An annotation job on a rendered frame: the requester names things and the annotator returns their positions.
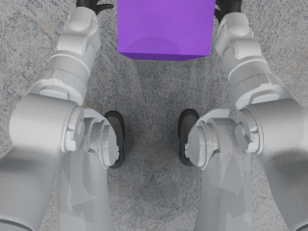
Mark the carton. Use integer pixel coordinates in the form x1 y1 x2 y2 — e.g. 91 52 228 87
116 0 216 61

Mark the left robot forearm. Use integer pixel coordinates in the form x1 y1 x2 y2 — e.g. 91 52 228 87
9 7 101 141

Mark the right robot forearm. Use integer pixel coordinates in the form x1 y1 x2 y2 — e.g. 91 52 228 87
215 12 308 116

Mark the left robot upper arm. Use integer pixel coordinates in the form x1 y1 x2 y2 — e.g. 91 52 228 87
0 93 85 231

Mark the robot right thigh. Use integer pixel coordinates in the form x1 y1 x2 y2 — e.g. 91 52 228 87
191 117 252 231

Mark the right robot foot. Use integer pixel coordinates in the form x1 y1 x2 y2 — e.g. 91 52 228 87
178 109 199 167

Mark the left robot hand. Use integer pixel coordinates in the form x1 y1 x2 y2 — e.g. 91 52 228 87
76 0 114 15

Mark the right robot upper arm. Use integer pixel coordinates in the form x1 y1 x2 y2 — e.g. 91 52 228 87
235 98 308 231

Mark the right robot hand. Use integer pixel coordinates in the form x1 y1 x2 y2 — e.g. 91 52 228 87
214 0 243 25

